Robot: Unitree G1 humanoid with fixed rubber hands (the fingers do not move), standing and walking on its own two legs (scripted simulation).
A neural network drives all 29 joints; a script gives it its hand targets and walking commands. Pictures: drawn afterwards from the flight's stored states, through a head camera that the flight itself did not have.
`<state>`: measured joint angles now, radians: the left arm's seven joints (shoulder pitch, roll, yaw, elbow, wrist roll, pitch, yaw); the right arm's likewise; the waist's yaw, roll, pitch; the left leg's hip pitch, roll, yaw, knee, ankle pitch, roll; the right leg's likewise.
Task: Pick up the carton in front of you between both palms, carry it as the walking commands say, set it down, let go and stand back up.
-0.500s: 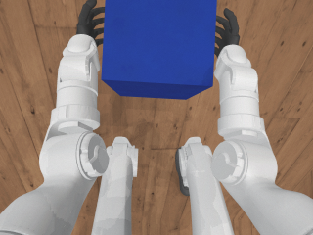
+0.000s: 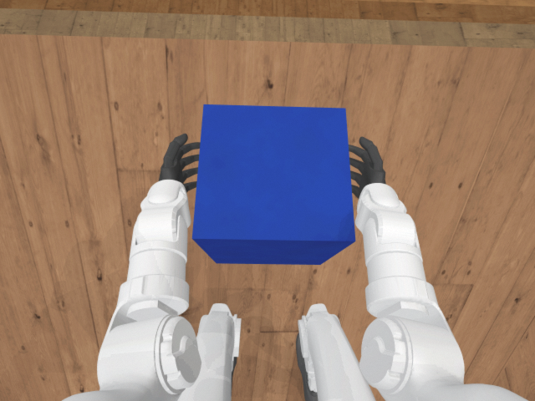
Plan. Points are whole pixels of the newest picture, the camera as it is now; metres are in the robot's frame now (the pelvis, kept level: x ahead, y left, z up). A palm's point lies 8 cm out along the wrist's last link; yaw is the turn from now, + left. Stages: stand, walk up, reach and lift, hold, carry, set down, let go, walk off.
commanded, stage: reach and lift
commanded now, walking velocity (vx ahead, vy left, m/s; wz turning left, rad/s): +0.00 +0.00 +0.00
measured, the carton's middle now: (271, 197) +0.43 +0.00 -0.10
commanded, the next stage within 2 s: hold in 1.68 s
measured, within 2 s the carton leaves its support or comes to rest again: neither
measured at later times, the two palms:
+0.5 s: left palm (138, 176) +0.37 +0.15 +0.12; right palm (427, 174) +0.37 -0.15 +0.12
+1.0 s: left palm (110, 175) +0.34 +0.15 +0.18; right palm (470, 169) +0.35 -0.15 +0.18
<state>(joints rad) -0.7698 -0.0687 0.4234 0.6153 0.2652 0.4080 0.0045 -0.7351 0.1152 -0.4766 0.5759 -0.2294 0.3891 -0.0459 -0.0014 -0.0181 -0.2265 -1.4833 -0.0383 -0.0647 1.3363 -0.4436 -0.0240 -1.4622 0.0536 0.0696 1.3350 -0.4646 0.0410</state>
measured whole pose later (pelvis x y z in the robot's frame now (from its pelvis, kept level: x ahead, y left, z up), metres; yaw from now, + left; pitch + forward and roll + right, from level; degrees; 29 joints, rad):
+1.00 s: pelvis +0.04 -0.01 +0.15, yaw +1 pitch -4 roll +0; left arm -0.34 -0.17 0.32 0.38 0.31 0.62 -0.02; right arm -0.34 0.17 -0.33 0.40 -0.31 0.60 0.02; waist 0.00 -0.01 0.02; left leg -0.19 -0.01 -0.07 0.47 -0.21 -0.02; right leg -0.18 0.02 0.08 0.48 -0.23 0.01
